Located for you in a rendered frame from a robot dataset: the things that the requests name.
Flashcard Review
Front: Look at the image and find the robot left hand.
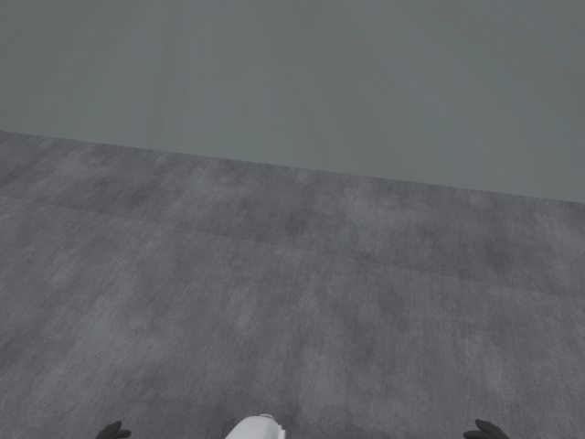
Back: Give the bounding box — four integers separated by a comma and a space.
95, 421, 131, 439

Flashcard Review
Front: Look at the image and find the robot right hand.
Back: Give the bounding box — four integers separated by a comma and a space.
463, 419, 509, 439

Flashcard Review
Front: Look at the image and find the left robot thigh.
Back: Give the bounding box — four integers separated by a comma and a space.
225, 416, 285, 439

